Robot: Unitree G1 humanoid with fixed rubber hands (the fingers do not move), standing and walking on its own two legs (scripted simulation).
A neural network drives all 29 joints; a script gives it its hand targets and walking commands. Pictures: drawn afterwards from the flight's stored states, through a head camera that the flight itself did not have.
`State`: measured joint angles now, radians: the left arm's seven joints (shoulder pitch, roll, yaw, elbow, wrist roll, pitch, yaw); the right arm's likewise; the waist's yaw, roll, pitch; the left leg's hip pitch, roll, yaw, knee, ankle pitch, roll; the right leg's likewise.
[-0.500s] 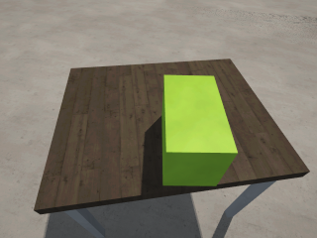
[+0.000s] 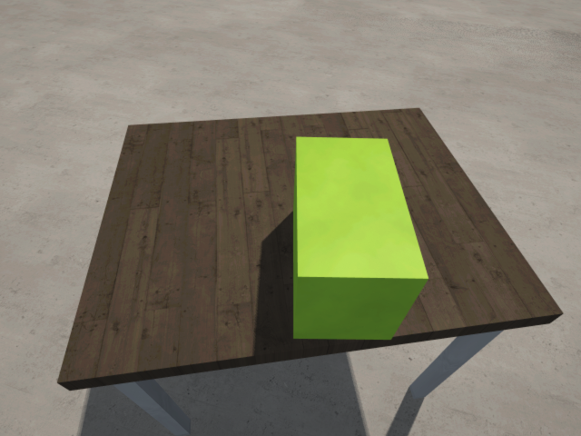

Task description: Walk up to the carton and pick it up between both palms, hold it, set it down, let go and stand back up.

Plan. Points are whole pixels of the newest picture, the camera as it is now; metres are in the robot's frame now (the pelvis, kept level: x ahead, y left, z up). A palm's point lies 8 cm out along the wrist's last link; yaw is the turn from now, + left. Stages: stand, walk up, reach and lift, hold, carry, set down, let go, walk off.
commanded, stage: walk up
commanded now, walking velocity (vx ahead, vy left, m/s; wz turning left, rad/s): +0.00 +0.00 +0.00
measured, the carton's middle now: (342, 235) +0.43 -0.09 +0.00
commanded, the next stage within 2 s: none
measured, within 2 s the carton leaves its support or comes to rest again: neither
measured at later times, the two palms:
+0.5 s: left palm out of the picture -0.07 +0.18 -0.15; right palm out of the picture -0.06 -0.20 -0.15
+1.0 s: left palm out of the picture -0.07 +0.17 -0.15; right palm out of the picture -0.07 -0.20 -0.15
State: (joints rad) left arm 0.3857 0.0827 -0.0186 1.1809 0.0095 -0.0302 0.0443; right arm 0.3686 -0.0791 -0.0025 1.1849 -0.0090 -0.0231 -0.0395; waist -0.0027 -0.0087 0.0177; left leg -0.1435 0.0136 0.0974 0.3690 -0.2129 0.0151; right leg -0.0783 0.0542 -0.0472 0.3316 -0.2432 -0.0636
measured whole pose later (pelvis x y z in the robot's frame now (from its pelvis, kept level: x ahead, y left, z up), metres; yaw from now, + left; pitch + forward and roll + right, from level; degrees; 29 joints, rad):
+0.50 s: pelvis +0.00 -0.01 +0.00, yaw +0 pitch -1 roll +0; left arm 0.40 0.08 -0.02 1.18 0.01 -0.03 0.04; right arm 0.38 -0.08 0.00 1.19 -0.01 -0.02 -0.04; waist 0.00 -0.01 0.01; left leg -0.15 0.03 0.09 0.37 -0.21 0.00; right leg -0.08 0.07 -0.05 0.32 -0.24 -0.07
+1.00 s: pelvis +0.00 -0.01 +0.00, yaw +0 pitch +0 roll +0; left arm 0.41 0.08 -0.01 1.18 0.01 -0.03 0.04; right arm 0.38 -0.07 0.00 1.18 -0.01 -0.02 -0.04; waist 0.00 -0.01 0.01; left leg -0.16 0.03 0.09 0.38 -0.21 0.00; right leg -0.09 0.07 -0.05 0.34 -0.24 -0.08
